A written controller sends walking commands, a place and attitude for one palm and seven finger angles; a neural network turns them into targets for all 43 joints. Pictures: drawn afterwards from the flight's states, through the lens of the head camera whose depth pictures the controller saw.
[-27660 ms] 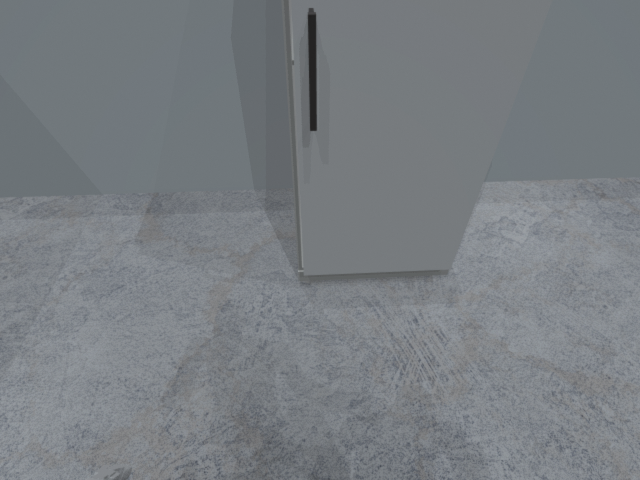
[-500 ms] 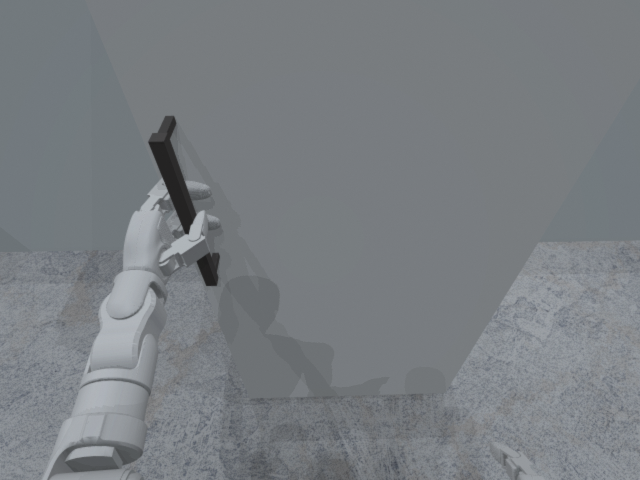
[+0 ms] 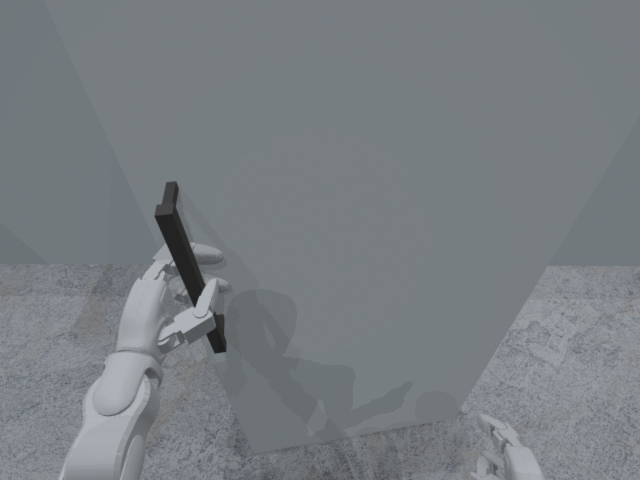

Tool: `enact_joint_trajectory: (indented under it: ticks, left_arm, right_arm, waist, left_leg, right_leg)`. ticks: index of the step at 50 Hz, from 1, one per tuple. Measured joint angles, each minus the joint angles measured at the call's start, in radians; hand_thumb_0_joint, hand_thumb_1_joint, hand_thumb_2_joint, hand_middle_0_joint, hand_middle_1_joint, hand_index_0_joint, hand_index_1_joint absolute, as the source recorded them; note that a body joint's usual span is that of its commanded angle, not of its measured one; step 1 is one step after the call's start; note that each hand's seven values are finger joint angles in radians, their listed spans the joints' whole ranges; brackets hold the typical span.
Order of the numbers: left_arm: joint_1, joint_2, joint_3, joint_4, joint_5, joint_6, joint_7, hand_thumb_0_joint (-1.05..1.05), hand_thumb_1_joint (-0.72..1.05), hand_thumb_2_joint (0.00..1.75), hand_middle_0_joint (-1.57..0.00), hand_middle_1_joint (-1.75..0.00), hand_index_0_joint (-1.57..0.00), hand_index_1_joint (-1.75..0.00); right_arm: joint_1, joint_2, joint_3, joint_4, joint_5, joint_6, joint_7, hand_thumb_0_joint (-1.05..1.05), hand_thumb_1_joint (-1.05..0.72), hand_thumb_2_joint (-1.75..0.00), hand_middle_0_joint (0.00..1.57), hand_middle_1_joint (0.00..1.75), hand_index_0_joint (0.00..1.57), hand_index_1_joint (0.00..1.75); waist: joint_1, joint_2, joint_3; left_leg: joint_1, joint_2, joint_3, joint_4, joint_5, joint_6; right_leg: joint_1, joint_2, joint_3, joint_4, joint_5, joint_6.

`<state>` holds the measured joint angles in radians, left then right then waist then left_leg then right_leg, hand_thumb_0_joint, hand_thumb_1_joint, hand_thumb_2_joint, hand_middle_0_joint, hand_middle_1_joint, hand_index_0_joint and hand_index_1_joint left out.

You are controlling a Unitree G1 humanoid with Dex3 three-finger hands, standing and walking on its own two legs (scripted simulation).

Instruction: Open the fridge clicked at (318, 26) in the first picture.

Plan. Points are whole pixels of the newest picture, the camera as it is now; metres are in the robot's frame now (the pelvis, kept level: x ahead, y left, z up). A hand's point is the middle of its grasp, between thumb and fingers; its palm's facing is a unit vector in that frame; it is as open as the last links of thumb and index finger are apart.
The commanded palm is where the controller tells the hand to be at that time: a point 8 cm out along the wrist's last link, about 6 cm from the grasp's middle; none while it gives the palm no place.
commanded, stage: walk backward, drawing the door open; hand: left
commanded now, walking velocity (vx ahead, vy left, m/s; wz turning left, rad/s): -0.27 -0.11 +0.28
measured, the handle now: (199, 280) +0.33 +0.17 +0.11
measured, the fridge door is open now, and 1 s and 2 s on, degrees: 10 40 70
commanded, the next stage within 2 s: stop walking and hold the door back in 1.70 s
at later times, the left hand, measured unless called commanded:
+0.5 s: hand (236, 442) +0.14 +0.09 +0.11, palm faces +0.06 -0.98 -0.18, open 5.6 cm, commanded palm +0.11 +0.14 +0.12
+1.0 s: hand out of the picture +0.05 +0.00 +0.11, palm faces +0.32 -0.92 -0.20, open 6.1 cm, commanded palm +0.00 +0.03 +0.12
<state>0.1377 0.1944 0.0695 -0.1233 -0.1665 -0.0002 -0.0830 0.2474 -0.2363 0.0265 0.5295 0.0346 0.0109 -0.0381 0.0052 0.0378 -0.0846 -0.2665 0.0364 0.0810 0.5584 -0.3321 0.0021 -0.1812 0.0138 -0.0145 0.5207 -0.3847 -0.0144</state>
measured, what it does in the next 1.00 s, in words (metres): steps to the right, turning left: left foot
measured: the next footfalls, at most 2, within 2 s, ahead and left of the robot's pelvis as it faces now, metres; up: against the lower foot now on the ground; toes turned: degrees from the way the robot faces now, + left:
left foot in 0.86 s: -0.16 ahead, +0.01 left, +0.00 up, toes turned +23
right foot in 1.12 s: -0.02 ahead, -0.40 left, +0.00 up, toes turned +32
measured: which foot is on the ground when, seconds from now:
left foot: down 0.00-0.66, up 0.68-0.84, down 0.86-1.00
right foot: down 0.00-0.84, up 0.86-1.00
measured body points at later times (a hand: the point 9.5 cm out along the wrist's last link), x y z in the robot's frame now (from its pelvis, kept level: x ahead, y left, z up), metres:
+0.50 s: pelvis -0.10 -0.03 +0.01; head -0.10 -0.06 +0.46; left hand +0.13 +0.14 +0.13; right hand +0.07 -0.24 -0.10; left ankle -0.03 +0.12 -0.73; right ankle -0.07 -0.10 -0.73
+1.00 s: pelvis -0.16 -0.20 +0.01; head -0.11 -0.19 +0.45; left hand +0.02 +0.04 +0.12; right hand +0.06 -0.34 -0.11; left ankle -0.20 -0.01 -0.73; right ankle -0.07 -0.32 -0.66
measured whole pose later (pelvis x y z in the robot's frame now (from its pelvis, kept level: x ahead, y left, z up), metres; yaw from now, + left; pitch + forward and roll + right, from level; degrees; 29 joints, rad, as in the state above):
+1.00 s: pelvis -0.16 -0.20 +0.01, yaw +26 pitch -1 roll -2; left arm 0.18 0.18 -0.12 -0.30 0.04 -0.08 0.05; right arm 0.22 -0.17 0.00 0.64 -0.05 -0.13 -0.06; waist -0.05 0.07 0.13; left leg -0.29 0.12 -0.12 0.48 -0.19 -0.07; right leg -0.54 0.01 0.02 1.05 -0.36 0.05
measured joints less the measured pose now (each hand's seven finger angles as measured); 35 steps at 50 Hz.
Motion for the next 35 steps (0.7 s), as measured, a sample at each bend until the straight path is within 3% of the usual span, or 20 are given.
enact_joint_trajectory:
  ticks: [3, 7, 16, 25, 30, 32, 35]
  left_arm:
    - [0.042, 0.008, -0.058, -0.033, 0.058, -0.039, 0.053, 0.00, 0.72, 0.81, -0.37, -1.37, -0.34, -1.35]
    - [0.083, -0.005, -0.102, -0.069, 0.094, -0.048, 0.106, -0.01, 0.70, 0.80, -0.41, -1.38, -0.38, -1.37]
    - [0.121, -0.017, -0.134, -0.100, 0.111, -0.031, 0.169, -0.01, 0.70, 0.76, -0.45, -1.40, -0.39, -1.39]
    - [0.148, -0.027, -0.163, -0.129, 0.126, -0.043, 0.183, -0.02, 0.70, 0.74, -0.43, -1.39, -0.40, -1.40]
    - [0.159, -0.025, -0.174, -0.161, 0.128, -0.038, 0.188, -0.02, 0.70, 0.73, -0.42, -1.38, -0.39, -1.40]
    - [0.156, -0.028, -0.177, -0.168, 0.130, -0.034, 0.187, -0.02, 0.71, 0.74, -0.42, -1.37, -0.38, -1.40]
    - [0.155, -0.030, -0.183, -0.189, 0.146, -0.017, 0.187, -0.02, 0.70, 0.74, -0.42, -1.37, -0.38, -1.40]
  right_arm:
    - [-0.042, -0.005, 0.001, 0.014, -0.017, 0.027, -0.026, 0.01, -0.91, -0.90, 0.20, 0.30, 0.20, 0.30]
    - [-0.081, -0.003, -0.001, -0.005, -0.029, 0.068, -0.038, 0.01, -0.91, -0.90, 0.20, 0.30, 0.20, 0.30]
    - [-0.084, 0.041, 0.025, -0.044, -0.051, 0.098, -0.035, 0.01, -0.91, -0.90, 0.20, 0.30, 0.20, 0.30]
    - [-0.031, 0.049, 0.016, 0.004, -0.051, 0.082, -0.040, 0.01, -0.90, -0.90, 0.20, 0.30, 0.20, 0.30]
    - [-0.013, 0.046, -0.011, 0.043, -0.055, 0.058, -0.052, 0.01, -0.90, -0.90, 0.20, 0.30, 0.20, 0.30]
    - [-0.014, 0.046, -0.022, 0.066, -0.055, 0.044, -0.055, 0.01, -0.90, -0.90, 0.20, 0.30, 0.20, 0.30]
    - [-0.026, 0.049, -0.036, 0.108, -0.051, 0.015, -0.058, 0.02, -0.90, -0.90, 0.20, 0.30, 0.20, 0.30]
  waist:
    - [0.005, 0.014, 0.020]
    - [-0.001, 0.023, 0.047]
    - [-0.033, 0.017, 0.061]
    - [-0.052, 0.033, 0.078]
    - [-0.067, 0.031, 0.095]
    - [-0.068, 0.028, 0.102]
    - [-0.060, 0.008, 0.107]
  left_leg:
    - [0.005, 0.000, -0.005, -0.012, 0.020, 0.005]
    - [0.023, -0.009, -0.005, -0.058, 0.070, 0.011]
    - [0.018, -0.026, -0.010, -0.125, 0.153, 0.002]
    - [-0.026, 0.000, -0.070, -0.179, 0.252, -0.026]
    - [-0.050, -0.011, -0.131, -0.218, 0.286, -0.037]
    - [-0.067, -0.018, -0.156, -0.209, 0.249, -0.036]
    - [-0.134, -0.021, -0.146, -0.048, 0.077, -0.023]
  right_leg:
    - [0.014, 0.001, -0.005, -0.028, 0.027, 0.004]
    - [0.005, -0.008, -0.009, -0.023, 0.073, 0.020]
    - [-0.025, -0.023, -0.019, -0.020, 0.095, -0.004]
    - [-0.064, 0.009, -0.076, -0.054, 0.163, -0.026]
    - [-0.105, 0.040, -0.064, -0.016, 0.138, -0.021]
    - [-0.110, 0.049, -0.069, -0.024, 0.165, -0.041]
    - [-0.117, 0.044, -0.105, -0.038, 0.207, -0.117]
